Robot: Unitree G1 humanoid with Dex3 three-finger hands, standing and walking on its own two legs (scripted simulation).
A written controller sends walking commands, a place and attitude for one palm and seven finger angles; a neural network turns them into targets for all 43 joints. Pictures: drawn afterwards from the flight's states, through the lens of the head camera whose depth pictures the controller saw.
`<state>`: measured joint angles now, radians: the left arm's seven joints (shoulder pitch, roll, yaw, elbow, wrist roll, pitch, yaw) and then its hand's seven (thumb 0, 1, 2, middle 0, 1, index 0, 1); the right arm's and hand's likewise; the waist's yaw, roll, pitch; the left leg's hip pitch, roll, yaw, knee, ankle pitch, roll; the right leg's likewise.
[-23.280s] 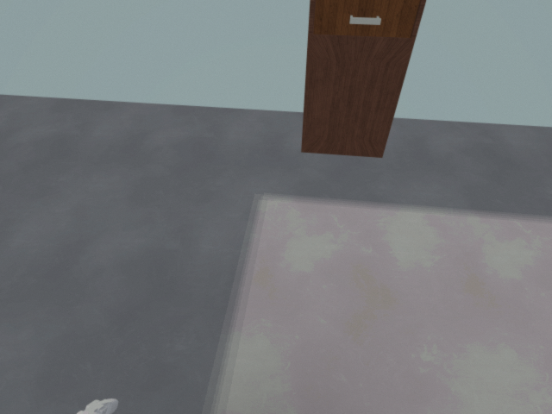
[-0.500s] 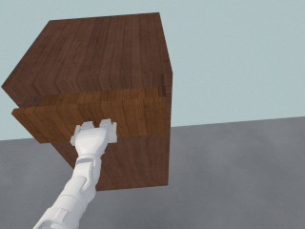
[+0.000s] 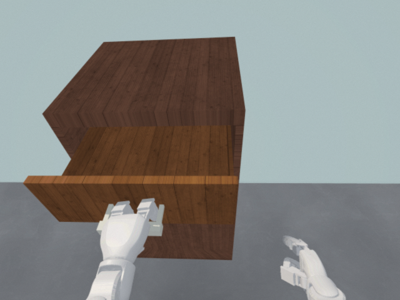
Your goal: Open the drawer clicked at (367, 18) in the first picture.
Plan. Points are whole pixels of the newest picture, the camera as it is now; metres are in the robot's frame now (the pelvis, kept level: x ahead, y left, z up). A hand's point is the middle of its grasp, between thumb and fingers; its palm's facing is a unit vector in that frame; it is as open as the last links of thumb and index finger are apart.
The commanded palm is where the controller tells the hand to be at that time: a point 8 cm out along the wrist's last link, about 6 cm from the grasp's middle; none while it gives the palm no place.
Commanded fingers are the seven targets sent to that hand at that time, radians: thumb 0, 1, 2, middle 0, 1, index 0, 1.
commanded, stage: pull the drawer open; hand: left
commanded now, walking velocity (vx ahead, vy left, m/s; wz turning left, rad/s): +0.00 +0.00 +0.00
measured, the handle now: (133, 218) +0.28 +0.18 +0.02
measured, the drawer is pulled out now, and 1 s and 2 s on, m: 0.17 0.30 0.28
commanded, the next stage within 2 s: open the thumb to release the handle in 0.76 s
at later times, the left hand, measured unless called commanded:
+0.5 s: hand (125, 296) +0.14 +0.16 +0.00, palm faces +0.01 -0.18 -0.98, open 5.7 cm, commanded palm +0.08 +0.17 +0.05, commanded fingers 0.00 0.90 0.90 -0.40 -1.35 -0.40 -1.35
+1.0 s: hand out of the picture +0.12 +0.17 +0.00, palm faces +0.02 -0.11 -0.99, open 5.8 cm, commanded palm +0.08 +0.18 +0.05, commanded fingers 0.00 0.34 0.66 -0.36 -1.29 -0.36 -1.29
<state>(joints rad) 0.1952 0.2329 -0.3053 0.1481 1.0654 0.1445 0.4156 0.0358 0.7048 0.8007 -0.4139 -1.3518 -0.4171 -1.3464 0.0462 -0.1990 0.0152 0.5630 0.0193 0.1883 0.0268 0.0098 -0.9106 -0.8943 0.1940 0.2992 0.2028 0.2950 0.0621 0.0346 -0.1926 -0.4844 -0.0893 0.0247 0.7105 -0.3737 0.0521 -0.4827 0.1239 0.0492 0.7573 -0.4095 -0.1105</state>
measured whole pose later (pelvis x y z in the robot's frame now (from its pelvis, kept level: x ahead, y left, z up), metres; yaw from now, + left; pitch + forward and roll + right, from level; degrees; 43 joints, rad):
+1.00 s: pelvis -0.02 -0.03 -0.03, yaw +1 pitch +12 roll +3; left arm 0.70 0.33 -0.10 -0.22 1.07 -0.12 0.52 0.01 0.69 0.79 -0.35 -1.34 -0.41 -1.34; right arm 0.09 -0.25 0.00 0.52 -0.07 0.12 0.05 0.01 -0.91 -0.89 0.19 0.30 0.20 0.30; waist 0.10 0.06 -0.17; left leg -0.70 -0.09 -0.03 0.94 -0.46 0.00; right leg -0.69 0.15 0.00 0.98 -0.49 -0.15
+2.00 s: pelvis -0.02 +0.01 -0.02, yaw +0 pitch +8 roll +1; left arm 0.61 0.29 -0.29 -0.27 1.04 0.08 0.41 0.00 -0.49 0.30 -0.33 -1.21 -0.37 -1.23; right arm 0.12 -0.23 0.01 0.50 -0.03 0.14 0.07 0.01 -0.91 -0.89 0.20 0.30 0.20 0.30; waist 0.10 0.08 -0.17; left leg -0.57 -0.10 -0.01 0.86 -0.42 0.05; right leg -0.56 0.13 0.03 0.88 -0.45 -0.11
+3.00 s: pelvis -0.03 +0.02 +0.01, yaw -2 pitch -2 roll +1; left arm 0.40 0.35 -0.27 -0.70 0.84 0.29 0.12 0.00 -0.49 0.30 -0.34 -1.21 -0.32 -1.20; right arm 0.08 -0.24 0.06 0.48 0.04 0.25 0.11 0.01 -0.91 -0.89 0.19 0.30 0.20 0.29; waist 0.11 0.12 -0.08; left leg -0.28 -0.09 0.02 0.64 -0.32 0.08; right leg -0.28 0.13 0.09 0.66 -0.34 -0.07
